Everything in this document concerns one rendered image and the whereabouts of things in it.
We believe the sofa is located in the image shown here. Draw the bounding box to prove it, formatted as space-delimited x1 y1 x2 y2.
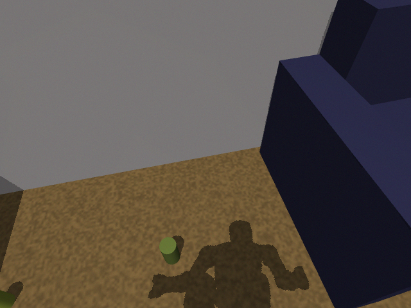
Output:
260 0 411 308

